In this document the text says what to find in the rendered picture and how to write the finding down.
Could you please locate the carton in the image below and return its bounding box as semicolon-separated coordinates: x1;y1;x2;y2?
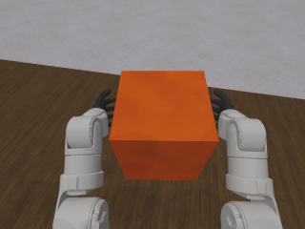
109;71;219;181

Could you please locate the right robot hand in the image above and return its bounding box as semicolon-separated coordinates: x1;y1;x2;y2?
210;90;234;129

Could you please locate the right robot upper arm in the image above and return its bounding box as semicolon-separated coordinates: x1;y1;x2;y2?
220;200;282;229

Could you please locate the left robot hand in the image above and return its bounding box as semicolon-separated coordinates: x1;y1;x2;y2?
92;89;116;127

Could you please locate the robot right forearm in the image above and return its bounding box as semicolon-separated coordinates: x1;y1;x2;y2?
217;109;283;229

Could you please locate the left robot upper arm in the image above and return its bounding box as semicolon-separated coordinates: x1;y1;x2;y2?
53;197;110;229

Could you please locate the robot left forearm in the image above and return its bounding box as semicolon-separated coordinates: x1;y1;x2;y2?
52;108;109;229

